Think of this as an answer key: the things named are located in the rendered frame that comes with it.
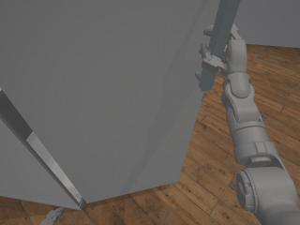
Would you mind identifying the robot left hand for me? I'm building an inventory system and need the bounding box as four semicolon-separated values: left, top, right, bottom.
39;207;65;225

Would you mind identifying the handle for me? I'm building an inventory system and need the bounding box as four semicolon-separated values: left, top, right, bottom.
195;0;241;91

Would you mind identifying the robot right forearm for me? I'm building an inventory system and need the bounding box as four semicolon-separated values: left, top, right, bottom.
220;72;298;205

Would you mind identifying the robot right hand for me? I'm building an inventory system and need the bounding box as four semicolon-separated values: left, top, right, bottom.
199;23;248;80

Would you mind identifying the fridge door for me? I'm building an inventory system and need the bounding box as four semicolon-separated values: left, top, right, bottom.
0;0;220;203

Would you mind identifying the right robot upper arm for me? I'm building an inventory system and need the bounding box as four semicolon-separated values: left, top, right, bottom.
236;166;300;225

